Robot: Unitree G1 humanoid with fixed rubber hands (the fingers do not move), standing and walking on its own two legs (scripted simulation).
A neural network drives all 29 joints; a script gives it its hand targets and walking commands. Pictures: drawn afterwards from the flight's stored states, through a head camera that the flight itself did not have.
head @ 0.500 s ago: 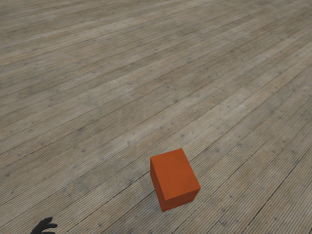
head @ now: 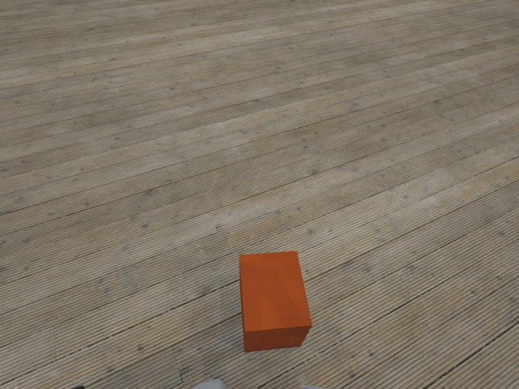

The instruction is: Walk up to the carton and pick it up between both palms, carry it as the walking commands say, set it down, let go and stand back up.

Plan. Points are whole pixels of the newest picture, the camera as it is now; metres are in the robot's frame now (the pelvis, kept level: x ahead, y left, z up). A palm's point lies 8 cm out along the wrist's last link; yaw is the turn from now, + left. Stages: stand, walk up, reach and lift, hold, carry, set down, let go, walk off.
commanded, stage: walk up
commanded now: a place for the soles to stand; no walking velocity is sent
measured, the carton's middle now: (270, 301) +0.49 -0.03 -0.61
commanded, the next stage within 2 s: none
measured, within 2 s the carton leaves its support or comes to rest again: neither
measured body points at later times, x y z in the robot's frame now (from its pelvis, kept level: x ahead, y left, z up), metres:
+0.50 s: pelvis +0.02 -0.12 +0.00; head +0.05 -0.13 +0.44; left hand +0.03 +0.23 -0.09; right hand +0.17 -0.44 -0.11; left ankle +0.01 +0.01 -0.70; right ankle +0.05 -0.26 -0.70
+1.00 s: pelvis +0.03 -0.09 +0.01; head +0.04 -0.08 +0.46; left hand +0.03 +0.26 -0.09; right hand +0.21 -0.37 -0.09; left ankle +0.04 +0.04 -0.70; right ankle +0.06 -0.25 -0.70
